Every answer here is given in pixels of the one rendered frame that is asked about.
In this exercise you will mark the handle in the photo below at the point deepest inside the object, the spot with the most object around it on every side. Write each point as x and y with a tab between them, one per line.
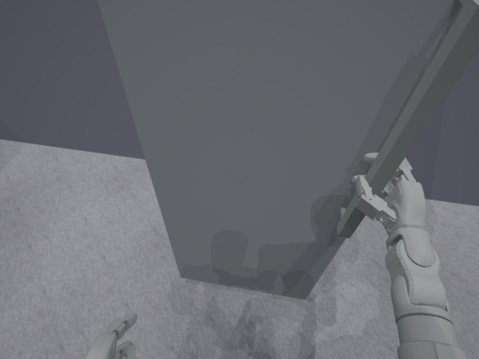
454	55

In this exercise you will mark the left robot hand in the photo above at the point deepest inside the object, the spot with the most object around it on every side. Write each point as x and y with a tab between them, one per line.
104	345

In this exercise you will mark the right robot forearm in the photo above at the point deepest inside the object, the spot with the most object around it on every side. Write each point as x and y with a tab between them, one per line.
422	314

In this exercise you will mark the right robot hand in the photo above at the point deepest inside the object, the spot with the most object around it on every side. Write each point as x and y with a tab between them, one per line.
406	199

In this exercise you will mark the fridge door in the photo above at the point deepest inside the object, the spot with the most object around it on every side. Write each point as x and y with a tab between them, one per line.
255	115

